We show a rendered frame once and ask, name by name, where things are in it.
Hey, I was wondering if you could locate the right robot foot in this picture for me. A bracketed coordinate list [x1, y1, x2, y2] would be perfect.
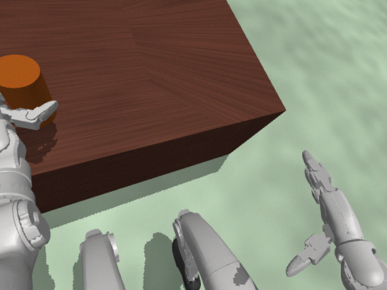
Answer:
[172, 238, 201, 290]

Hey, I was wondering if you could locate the left robot hand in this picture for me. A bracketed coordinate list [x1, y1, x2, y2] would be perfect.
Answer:
[0, 93, 58, 130]

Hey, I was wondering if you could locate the can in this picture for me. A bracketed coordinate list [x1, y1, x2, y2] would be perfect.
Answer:
[0, 54, 57, 127]

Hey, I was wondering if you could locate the right robot arm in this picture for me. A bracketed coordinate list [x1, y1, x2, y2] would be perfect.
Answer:
[334, 239, 387, 290]

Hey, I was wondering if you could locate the right robot hand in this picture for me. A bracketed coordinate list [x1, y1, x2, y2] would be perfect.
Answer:
[286, 150, 365, 277]

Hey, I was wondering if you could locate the left robot arm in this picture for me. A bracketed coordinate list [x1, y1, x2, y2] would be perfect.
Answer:
[0, 119, 51, 290]

